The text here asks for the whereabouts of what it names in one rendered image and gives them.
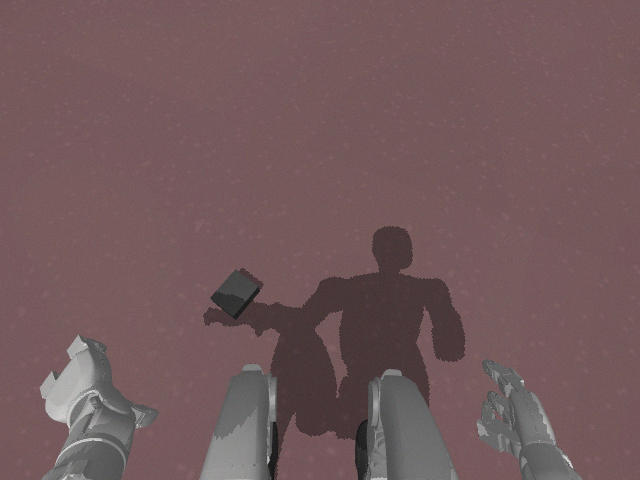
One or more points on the small box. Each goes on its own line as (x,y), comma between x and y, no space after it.
(235,294)

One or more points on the left robot arm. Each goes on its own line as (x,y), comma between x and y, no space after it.
(101,429)

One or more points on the right robot hand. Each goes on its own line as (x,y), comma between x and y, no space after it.
(524,418)

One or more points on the left robot hand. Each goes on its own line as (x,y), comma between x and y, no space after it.
(89,367)

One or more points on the right robot arm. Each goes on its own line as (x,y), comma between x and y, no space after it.
(541,461)

